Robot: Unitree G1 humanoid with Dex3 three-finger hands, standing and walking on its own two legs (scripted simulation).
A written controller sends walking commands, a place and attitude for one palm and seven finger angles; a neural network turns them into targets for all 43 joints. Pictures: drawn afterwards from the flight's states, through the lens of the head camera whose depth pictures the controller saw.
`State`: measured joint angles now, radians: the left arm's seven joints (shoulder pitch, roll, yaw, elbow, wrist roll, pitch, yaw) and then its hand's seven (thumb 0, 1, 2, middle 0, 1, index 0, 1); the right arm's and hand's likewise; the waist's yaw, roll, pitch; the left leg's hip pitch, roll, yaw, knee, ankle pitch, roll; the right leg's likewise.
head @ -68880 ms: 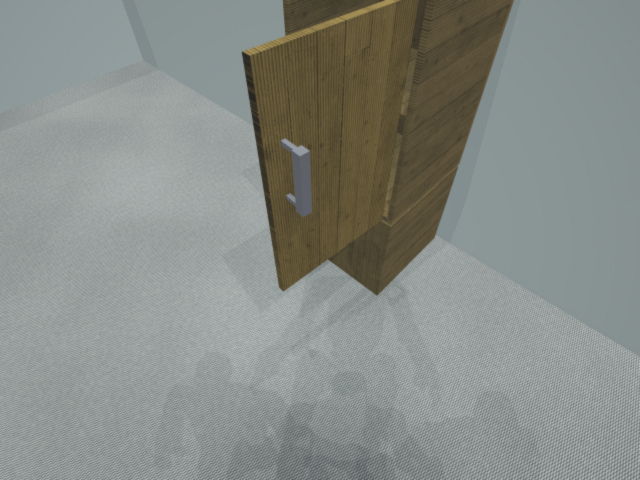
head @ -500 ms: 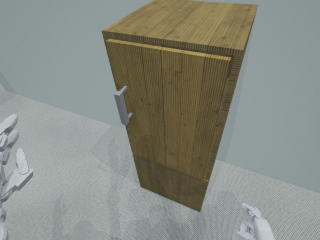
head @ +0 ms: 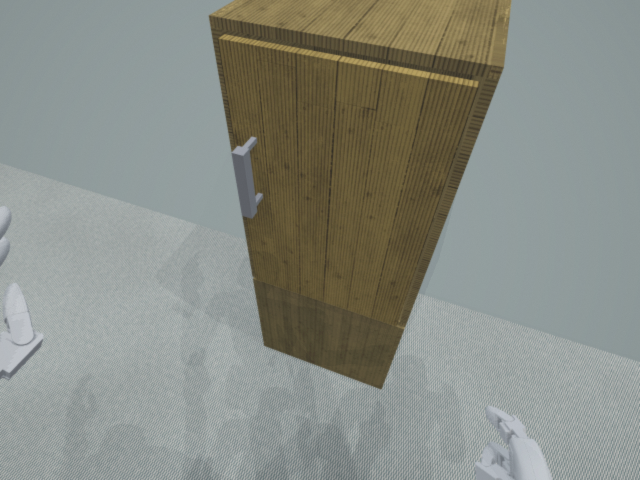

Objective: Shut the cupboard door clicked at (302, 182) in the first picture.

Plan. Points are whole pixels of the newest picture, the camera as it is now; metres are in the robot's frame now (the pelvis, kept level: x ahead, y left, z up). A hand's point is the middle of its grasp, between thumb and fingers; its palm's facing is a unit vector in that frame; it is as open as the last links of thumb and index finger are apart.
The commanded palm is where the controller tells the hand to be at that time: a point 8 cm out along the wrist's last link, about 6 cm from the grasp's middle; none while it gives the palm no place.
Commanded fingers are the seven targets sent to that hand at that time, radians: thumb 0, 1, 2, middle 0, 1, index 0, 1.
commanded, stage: step back with the hand held close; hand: left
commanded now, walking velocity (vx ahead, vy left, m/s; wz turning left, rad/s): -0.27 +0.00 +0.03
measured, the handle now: (250, 178) +0.60 +0.17 +0.03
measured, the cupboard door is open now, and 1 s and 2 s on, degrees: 0 0 0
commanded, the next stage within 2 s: stop stepping back and stand still in 0.84 s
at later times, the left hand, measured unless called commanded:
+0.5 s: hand out of the picture +0.14 +0.27 +0.17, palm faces +0.46 -0.79 -0.41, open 7.4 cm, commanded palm +0.07 +0.31 +0.18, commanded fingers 0.00 0.90 0.90 -0.20 -0.30 -0.20 -0.30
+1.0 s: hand out of the picture +0.05 +0.26 +0.19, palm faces +0.34 -0.84 -0.41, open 7.4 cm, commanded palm -0.02 +0.31 +0.18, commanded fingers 0.00 0.90 0.90 -0.20 -0.30 -0.20 -0.30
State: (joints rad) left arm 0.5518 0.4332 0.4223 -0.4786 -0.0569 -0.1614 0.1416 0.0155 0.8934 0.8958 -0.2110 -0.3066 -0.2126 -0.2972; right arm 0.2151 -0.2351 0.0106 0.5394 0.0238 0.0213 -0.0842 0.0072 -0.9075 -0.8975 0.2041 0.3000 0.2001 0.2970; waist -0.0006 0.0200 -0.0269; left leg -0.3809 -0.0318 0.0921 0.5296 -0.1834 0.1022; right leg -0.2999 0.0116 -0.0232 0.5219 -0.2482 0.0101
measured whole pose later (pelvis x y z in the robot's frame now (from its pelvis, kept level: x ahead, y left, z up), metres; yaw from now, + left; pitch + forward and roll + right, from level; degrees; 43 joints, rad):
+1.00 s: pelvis -0.15 +0.01 -0.01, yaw +1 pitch +0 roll -6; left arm 0.53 0.52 0.45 -0.60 -0.09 -0.26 0.11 0.01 0.89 0.90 -0.21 -0.31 -0.21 -0.30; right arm 0.21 -0.17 0.01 0.64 -0.01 -0.07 -0.06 0.01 -0.90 -0.90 0.21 0.30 0.20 0.30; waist -0.06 0.00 -0.05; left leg -0.58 0.03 0.06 0.48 -0.03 0.01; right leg -0.12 0.05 -0.05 0.52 -0.42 0.00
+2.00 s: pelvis -0.32 +0.13 +0.00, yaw +0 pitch -2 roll -1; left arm 0.50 0.38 0.39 -0.48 -0.04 -0.14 0.18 0.01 0.89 0.90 -0.21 -0.31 -0.21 -0.30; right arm 0.25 -0.22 -0.01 0.67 0.00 -0.03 -0.06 0.01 -0.91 -0.90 0.21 0.30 0.20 0.30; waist 0.02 -0.01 -0.05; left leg -0.51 0.07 0.03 0.90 -0.33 -0.02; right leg -0.14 0.07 -0.08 0.51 -0.34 -0.08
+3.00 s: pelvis -0.29 +0.19 +0.01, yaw +1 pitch -2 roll +0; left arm 0.33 0.12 0.00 1.16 0.02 0.01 0.03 0.00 0.91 0.90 -0.20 -0.30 -0.20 -0.29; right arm 0.29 -0.13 0.00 1.14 -0.01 0.01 -0.03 0.00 -0.92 -0.90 0.20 0.30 0.20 0.30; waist -0.01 -0.01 0.02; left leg -0.20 -0.01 0.08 0.38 -0.16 0.03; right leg -0.10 -0.03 0.02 0.40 -0.26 0.02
